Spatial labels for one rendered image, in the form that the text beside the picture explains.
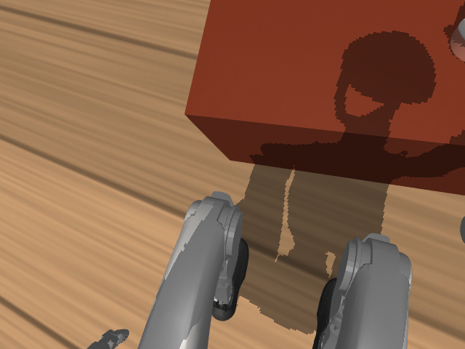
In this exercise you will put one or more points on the left robot hand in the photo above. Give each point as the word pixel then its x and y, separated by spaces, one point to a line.
pixel 110 339

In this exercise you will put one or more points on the can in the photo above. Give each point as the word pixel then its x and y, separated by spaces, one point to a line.
pixel 457 44

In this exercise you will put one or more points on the right robot foot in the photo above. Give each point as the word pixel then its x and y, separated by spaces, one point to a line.
pixel 323 312

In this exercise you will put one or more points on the left robot foot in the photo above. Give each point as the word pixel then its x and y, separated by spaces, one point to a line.
pixel 225 312

